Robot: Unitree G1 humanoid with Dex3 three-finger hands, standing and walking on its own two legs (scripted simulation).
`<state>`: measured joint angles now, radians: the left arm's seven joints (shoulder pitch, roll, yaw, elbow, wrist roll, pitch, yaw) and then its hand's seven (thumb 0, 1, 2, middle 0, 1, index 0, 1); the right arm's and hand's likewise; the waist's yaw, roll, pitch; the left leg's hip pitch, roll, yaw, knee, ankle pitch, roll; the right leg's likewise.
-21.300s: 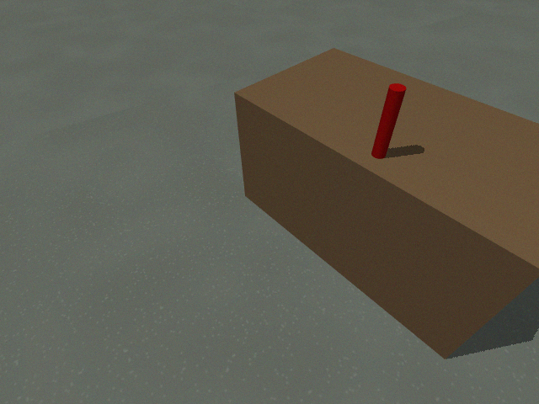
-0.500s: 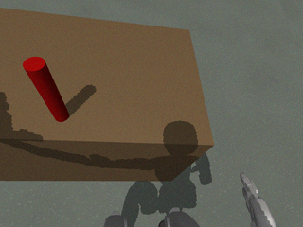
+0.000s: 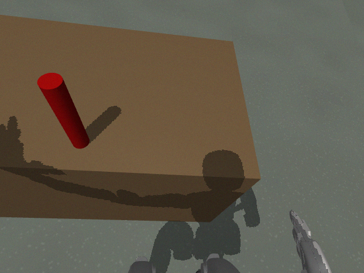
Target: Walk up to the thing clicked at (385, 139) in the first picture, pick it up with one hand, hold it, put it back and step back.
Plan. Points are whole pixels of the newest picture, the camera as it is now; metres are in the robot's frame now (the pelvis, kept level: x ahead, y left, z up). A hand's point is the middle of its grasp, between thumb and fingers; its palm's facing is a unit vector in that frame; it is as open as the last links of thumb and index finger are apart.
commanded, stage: go down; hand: left
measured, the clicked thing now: (68, 117) +0.47 +0.27 +0.01
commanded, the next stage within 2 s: none
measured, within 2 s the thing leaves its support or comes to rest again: neither
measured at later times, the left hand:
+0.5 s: hand out of the picture +0.34 +0.45 +0.11, palm faces +0.38 -0.93 +0.03, open 17.7 cm
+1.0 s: hand out of the picture +0.36 +0.45 +0.11, palm faces +0.36 -0.93 +0.03, open 17.7 cm
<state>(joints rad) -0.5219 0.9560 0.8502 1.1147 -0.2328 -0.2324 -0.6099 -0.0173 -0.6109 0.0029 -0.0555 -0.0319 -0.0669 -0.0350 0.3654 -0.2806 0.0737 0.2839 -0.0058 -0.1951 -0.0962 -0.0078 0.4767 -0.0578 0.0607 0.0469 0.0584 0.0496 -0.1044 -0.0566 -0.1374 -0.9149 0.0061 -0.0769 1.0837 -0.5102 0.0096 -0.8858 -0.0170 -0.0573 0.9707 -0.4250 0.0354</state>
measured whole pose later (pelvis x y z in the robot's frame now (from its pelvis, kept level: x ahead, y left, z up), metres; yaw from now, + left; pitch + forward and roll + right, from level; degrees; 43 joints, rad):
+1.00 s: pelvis +0.00 +0.00 +0.00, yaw -1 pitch +19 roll -4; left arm -0.49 0.94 0.85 1.08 -0.24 -0.21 -0.62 -0.02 -0.61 0.00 -0.06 -0.03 -0.07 -0.03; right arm 0.38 -0.28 0.08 0.29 -0.01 -0.20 -0.11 -0.01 0.47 -0.06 0.06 0.05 0.06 0.05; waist -0.10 -0.04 -0.15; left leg -0.89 0.01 -0.07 1.07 -0.51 0.01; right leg -0.86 -0.01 -0.05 0.95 -0.42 0.04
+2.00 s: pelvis +0.00 +0.00 +0.00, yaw +0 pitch +19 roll -4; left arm -0.50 0.95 0.83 1.12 -0.25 -0.24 -0.62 -0.02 -0.61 0.00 -0.05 -0.03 -0.07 -0.03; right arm 0.36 -0.29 0.06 0.29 0.00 -0.21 -0.11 -0.01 0.48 -0.06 0.06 0.05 0.06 0.05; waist -0.09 -0.06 -0.14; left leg -0.90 0.00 -0.08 1.08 -0.51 0.01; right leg -0.87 -0.02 -0.06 0.96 -0.42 0.04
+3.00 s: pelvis +0.00 +0.00 +0.00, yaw +0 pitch +19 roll -4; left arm -0.51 0.96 0.86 1.11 -0.22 -0.23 -0.60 -0.02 -0.61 0.00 -0.06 -0.04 -0.08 -0.03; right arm 0.37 -0.29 0.05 0.26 -0.01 -0.19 -0.09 -0.01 0.47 -0.06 0.06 0.05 0.06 0.05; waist -0.13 -0.05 -0.14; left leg -0.91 0.01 -0.07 1.08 -0.51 0.01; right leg -0.88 -0.01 -0.05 0.96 -0.42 0.04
